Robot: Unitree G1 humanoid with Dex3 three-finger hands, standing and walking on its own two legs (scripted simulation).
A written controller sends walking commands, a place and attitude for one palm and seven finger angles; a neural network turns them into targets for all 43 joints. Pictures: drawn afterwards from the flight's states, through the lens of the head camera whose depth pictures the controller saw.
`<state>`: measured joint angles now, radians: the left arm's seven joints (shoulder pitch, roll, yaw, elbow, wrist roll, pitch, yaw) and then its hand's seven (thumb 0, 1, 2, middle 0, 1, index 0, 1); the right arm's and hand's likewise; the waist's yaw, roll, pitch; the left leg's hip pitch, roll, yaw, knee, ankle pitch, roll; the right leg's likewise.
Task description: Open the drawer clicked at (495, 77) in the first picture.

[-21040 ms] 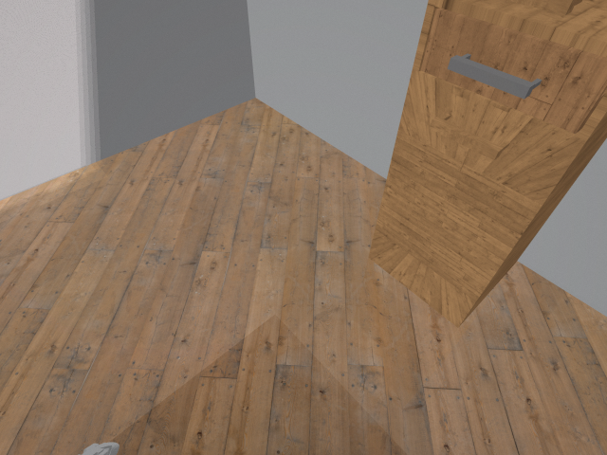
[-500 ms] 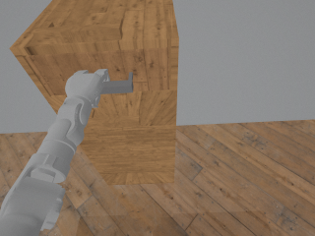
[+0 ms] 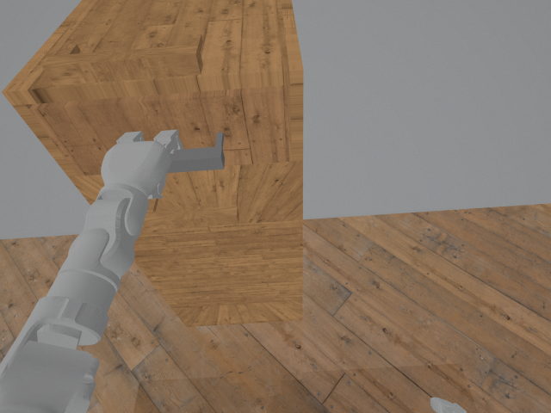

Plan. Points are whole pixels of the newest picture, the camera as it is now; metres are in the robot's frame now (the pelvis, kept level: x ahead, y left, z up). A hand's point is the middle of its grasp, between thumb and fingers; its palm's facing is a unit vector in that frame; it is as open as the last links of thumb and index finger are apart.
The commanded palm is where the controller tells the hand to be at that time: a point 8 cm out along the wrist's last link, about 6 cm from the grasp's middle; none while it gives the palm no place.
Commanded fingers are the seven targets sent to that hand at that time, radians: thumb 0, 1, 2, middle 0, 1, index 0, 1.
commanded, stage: pull the drawer open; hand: left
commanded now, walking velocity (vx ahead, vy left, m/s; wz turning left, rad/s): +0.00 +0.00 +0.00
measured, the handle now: (167, 151) +0.48 +0.19 +0.13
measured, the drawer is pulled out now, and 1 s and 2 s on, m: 0.01 0.07 0.20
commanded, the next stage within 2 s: none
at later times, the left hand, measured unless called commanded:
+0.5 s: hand (151, 193) +0.41 +0.20 +0.11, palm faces -0.01 -0.04 -1.00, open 6.0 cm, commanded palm +0.39 +0.20 +0.17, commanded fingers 0.00 0.90 0.90 -0.40 -1.35 -0.40 -1.35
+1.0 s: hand (146, 224) +0.35 +0.20 +0.10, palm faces +0.06 -0.11 -0.99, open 6.0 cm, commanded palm +0.30 +0.20 +0.17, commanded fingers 0.00 0.90 0.90 -0.40 -1.35 -0.40 -1.35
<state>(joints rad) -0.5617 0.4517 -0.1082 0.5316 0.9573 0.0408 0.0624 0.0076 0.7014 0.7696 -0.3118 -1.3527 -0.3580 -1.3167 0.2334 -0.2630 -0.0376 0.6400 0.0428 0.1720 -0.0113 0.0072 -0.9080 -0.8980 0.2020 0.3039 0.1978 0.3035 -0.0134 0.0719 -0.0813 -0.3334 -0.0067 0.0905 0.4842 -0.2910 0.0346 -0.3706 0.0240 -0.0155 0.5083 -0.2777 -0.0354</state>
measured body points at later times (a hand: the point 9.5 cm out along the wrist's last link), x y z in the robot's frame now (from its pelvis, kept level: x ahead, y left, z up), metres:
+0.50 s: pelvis +0.00 +0.00 +0.00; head +0.03 -0.03 +0.45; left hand +0.40 +0.20 +0.16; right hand +0.17 -0.23 -0.13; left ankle -0.04 +0.10 -0.74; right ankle -0.02 -0.10 -0.74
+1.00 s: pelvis +0.01 +0.00 +0.00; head +0.04 -0.04 +0.45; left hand +0.34 +0.20 +0.16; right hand +0.18 -0.23 -0.12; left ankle -0.04 +0.10 -0.74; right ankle -0.02 -0.10 -0.74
